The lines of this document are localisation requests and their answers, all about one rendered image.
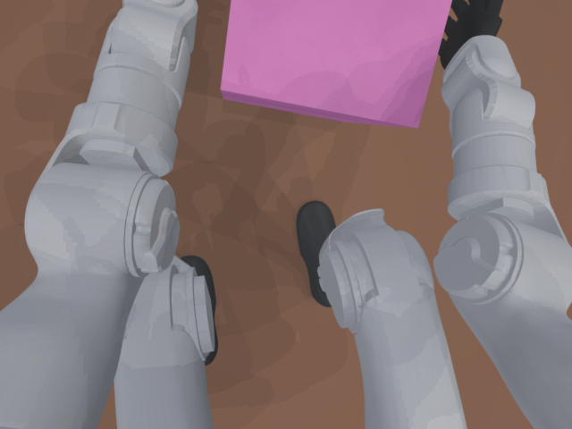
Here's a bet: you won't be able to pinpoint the right robot forearm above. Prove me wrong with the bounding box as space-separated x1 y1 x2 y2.
441 35 568 242

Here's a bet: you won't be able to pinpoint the left robot forearm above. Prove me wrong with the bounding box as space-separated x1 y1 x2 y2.
24 0 198 255

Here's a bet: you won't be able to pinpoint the robot right hand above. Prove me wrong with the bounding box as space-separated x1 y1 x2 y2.
438 0 503 70

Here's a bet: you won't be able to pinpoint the robot left foot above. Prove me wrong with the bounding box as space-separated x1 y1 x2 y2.
181 256 218 366

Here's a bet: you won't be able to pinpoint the right robot upper arm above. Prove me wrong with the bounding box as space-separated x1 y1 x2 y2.
433 213 572 429

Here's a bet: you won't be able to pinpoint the robot right thigh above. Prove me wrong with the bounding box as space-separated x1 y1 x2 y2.
324 224 467 429

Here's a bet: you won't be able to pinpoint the carton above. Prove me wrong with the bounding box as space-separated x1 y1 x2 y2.
221 0 452 128

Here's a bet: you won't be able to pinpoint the left robot upper arm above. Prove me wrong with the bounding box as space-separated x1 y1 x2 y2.
0 163 181 429

